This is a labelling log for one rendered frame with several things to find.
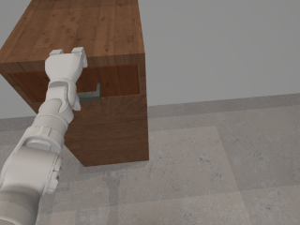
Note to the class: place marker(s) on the left robot forearm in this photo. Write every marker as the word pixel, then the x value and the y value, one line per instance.
pixel 51 123

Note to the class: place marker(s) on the handle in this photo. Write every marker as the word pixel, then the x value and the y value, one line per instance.
pixel 90 96

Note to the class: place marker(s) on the robot left hand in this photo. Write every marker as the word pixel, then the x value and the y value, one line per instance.
pixel 67 66

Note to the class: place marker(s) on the cabinet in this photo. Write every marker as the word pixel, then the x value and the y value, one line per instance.
pixel 114 129

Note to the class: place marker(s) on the left robot upper arm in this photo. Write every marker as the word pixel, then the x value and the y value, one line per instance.
pixel 31 174

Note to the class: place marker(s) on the drawer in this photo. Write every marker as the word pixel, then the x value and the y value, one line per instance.
pixel 115 81

